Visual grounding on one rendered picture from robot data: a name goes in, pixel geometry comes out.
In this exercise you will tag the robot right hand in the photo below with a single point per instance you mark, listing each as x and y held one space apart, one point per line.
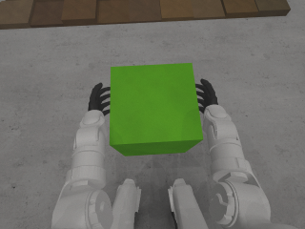
208 95

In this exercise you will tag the right robot forearm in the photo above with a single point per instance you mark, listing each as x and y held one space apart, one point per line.
228 161

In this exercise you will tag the carton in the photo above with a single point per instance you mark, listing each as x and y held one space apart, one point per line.
154 109

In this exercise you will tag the robot left upper arm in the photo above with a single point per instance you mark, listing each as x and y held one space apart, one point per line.
89 209

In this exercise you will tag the robot left hand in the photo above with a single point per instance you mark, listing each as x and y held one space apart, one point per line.
96 99

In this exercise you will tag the right robot shin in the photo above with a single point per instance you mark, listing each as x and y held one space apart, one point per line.
177 181

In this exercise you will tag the left robot thigh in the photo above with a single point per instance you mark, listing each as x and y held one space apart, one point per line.
125 204

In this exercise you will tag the left robot forearm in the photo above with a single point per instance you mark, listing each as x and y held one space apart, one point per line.
88 156

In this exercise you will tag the robot right upper arm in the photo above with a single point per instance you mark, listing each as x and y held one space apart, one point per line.
236 205

